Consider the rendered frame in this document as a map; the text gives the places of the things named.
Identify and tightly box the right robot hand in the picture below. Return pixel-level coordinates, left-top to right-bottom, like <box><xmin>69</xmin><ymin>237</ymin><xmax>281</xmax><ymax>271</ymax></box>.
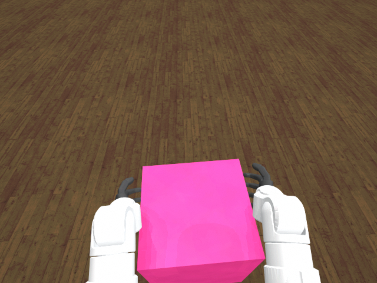
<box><xmin>243</xmin><ymin>163</ymin><xmax>273</xmax><ymax>207</ymax></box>

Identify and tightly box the left robot forearm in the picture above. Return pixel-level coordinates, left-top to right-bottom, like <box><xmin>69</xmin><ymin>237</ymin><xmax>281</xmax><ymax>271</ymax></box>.
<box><xmin>86</xmin><ymin>198</ymin><xmax>142</xmax><ymax>283</ymax></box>

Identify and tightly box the right robot forearm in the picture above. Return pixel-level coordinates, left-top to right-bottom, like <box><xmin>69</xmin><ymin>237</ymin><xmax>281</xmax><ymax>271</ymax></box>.
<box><xmin>253</xmin><ymin>185</ymin><xmax>321</xmax><ymax>283</ymax></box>

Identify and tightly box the left robot hand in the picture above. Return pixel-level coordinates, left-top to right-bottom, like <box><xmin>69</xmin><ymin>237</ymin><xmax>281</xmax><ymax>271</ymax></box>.
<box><xmin>115</xmin><ymin>177</ymin><xmax>141</xmax><ymax>203</ymax></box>

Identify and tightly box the carton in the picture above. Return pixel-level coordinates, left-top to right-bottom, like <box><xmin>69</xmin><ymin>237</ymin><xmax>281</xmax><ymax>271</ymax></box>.
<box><xmin>137</xmin><ymin>159</ymin><xmax>265</xmax><ymax>283</ymax></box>

